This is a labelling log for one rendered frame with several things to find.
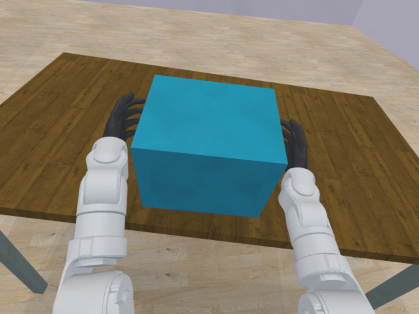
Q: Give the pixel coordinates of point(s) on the table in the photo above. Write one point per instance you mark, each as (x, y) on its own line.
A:
(366, 173)

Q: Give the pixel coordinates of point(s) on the robot right forearm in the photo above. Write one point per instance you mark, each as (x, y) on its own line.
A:
(319, 262)

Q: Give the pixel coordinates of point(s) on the left robot hand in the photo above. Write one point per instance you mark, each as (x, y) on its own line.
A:
(117, 123)

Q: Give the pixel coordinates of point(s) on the robot left forearm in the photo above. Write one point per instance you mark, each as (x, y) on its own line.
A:
(99, 231)

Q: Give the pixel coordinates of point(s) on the right robot hand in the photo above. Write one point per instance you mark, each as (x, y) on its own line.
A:
(297, 154)

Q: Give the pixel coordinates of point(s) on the robot right upper arm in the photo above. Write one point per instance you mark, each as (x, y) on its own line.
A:
(333, 301)

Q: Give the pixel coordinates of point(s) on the carton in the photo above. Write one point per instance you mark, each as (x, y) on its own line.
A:
(208, 147)

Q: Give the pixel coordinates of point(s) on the robot left upper arm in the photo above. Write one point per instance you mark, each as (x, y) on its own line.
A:
(106, 292)

